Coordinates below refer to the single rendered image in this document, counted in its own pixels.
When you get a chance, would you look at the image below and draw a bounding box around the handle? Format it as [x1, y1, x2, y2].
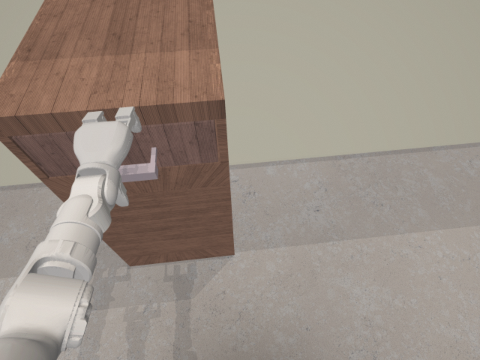
[118, 147, 158, 182]

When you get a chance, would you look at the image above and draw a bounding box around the cabinet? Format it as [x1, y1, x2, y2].
[0, 0, 235, 266]

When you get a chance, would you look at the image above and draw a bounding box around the robot left upper arm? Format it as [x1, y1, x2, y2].
[0, 273, 94, 360]

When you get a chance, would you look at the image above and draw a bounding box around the robot left forearm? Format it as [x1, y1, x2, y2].
[0, 163, 120, 329]

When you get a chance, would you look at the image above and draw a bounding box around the left robot hand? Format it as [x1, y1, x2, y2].
[73, 106, 142, 207]

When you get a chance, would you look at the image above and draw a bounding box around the drawer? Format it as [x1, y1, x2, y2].
[12, 120, 218, 177]

